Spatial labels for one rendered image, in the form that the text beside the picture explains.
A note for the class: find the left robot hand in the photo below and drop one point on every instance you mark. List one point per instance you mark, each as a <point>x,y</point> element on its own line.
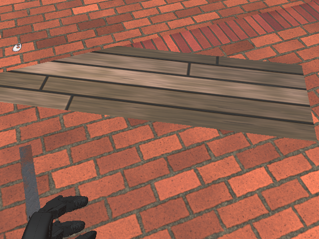
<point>41,226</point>

